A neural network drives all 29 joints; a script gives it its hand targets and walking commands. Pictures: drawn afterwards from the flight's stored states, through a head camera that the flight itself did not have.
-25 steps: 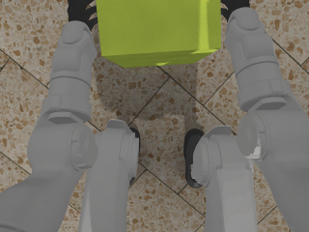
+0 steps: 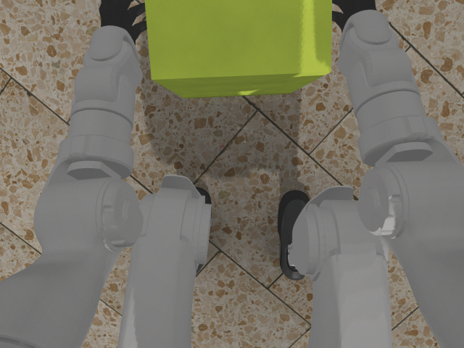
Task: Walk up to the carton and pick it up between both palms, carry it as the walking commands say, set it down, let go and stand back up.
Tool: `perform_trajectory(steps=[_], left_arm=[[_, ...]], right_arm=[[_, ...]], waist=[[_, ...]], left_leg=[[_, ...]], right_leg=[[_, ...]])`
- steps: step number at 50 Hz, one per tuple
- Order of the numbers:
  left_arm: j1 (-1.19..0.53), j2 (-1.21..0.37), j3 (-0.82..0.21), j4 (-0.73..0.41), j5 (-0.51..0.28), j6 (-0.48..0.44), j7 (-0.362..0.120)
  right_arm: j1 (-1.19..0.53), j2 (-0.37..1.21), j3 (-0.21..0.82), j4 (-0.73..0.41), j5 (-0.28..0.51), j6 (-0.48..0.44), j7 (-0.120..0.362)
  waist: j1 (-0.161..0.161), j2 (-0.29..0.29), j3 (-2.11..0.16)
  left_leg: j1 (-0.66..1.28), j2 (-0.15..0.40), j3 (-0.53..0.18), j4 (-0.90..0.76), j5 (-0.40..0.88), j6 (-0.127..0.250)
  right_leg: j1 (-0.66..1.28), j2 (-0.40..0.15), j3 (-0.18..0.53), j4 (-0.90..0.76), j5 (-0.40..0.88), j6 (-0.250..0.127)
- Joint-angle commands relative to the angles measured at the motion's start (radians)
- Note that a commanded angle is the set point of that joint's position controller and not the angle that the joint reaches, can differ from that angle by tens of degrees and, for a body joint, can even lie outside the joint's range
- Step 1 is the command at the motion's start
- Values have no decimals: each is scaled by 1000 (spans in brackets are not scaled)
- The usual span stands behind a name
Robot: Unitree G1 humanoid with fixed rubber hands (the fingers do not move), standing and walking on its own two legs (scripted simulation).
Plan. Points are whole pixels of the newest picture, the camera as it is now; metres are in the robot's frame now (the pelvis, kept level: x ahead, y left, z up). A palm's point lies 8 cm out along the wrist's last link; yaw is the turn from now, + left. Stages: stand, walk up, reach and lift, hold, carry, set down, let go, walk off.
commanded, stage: set down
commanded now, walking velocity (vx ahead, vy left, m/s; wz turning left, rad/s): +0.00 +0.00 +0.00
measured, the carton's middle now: (236, 43) +0.53 +0.03 -0.24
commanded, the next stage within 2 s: none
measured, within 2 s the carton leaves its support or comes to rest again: neither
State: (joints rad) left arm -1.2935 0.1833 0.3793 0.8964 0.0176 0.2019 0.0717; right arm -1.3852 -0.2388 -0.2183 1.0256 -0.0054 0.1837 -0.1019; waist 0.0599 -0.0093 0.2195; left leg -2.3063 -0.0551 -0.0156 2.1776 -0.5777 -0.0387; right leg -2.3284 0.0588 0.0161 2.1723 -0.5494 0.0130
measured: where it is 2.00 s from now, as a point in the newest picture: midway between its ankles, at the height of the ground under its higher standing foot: (242, 247)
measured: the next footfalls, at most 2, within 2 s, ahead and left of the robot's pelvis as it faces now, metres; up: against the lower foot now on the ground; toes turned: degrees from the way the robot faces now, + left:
none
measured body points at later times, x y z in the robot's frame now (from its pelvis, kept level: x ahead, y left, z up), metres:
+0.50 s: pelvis +0.00 +0.00 +0.00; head +0.35 +0.00 +0.27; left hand +0.53 +0.20 -0.16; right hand +0.56 -0.12 -0.17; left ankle +0.11 +0.12 -0.34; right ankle +0.11 -0.12 -0.34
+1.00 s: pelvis -0.01 +0.00 +0.00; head +0.36 +0.00 +0.26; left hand +0.52 +0.20 -0.18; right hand +0.55 -0.14 -0.18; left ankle +0.11 +0.12 -0.34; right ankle +0.11 -0.12 -0.34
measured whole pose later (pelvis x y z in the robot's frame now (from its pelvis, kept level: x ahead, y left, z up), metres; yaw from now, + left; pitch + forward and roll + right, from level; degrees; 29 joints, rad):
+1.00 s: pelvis -0.01 +0.00 +0.00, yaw +1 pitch +36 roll +1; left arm -1.38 0.25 0.25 1.10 -0.12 0.05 0.11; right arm -1.46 -0.33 -0.10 1.16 0.10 0.06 -0.11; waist 0.06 0.02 0.35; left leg -2.25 -0.07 -0.01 2.18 -0.57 -0.04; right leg -2.27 0.05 0.02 2.18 -0.55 0.02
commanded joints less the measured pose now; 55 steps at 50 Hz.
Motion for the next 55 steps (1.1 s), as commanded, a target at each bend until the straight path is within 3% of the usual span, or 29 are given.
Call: perform_trajectory(steps=[1, 24, 31, 38, 45, 50, 55], left_arm=[[-560, -843, -368, -87, -81, -23, -263], [-547, -768, -311, -16, -55, -32, -267], [-531, -688, -288, -1, -51, -44, -246], [-466, -465, -230, 42, -48, -81, -175], [-297, 118, -112, 106, -92, -153, 10], [-321, 213, -147, 113, -169, -189, 57], [-300, 251, -176, 120, -206, -203, 60]], right_arm=[[-505, 869, 286, -100, 63, -30, 246], [-441, 790, 205, -4, -8, -24, 259], [-421, 701, 180, 10, -18, -33, 245], [-384, 457, 143, 39, -12, -68, 184], [-301, -160, 77, 63, 53, -123, 8], [-365, -200, 144, 26, 148, -152, -19], [-349, -224, 178, 26, 198, -158, -15]], waist=[[16, -34, -1061], [-9, -29, -888], [-14, -29, -882], [-10, -28, -894], [-15, -38, -947], [30, -59, -1047], [39, -71, -1094]], left_leg=[[482, -48, 73, -161, 343, 4], [417, -45, 66, -158, 248, 8], [427, -45, 67, -156, 236, 2], [461, -39, 71, -159, 223, -9], [527, -21, 66, -177, 220, -17], [559, -3, 56, -161, 310, -11], [555, 15, 55, -156, 347, -5]], right_leg=[[542, 64, -49, -142, 288, -23], [490, 48, -37, -138, 206, -29], [500, 43, -41, -136, 192, -27], [543, 31, -47, -141, 180, -17], [636, 1, -43, -153, 170, -3], [686, -15, -21, -135, 259, -2], [701, -23, -11, -129, 300, 2]])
